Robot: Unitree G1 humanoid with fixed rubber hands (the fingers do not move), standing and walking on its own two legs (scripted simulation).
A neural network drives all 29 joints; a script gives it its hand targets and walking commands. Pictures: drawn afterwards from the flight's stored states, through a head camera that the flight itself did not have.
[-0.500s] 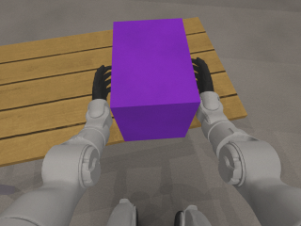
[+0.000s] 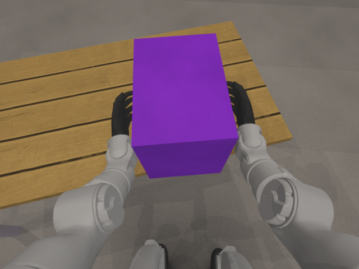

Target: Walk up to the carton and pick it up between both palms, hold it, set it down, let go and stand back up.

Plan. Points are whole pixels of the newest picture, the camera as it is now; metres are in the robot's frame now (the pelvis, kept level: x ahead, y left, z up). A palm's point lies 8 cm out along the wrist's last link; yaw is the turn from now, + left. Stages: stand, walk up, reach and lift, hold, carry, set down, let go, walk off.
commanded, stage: reach and lift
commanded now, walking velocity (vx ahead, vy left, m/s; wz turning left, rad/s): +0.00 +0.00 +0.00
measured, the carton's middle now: (180, 110) +0.46 +0.04 -0.02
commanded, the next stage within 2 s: none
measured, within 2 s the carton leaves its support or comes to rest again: neither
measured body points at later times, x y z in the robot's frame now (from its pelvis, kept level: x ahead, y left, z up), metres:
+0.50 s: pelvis +0.01 +0.00 +0.00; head +0.14 +0.00 +0.44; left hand +0.42 +0.18 -0.01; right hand +0.45 -0.10 +0.01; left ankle +0.02 +0.12 -0.69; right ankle +0.01 -0.14 -0.69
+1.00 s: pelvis +0.00 -0.01 +0.00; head +0.13 +0.00 +0.43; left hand +0.42 +0.18 -0.01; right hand +0.45 -0.10 +0.01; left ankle +0.02 +0.12 -0.69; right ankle +0.01 -0.14 -0.69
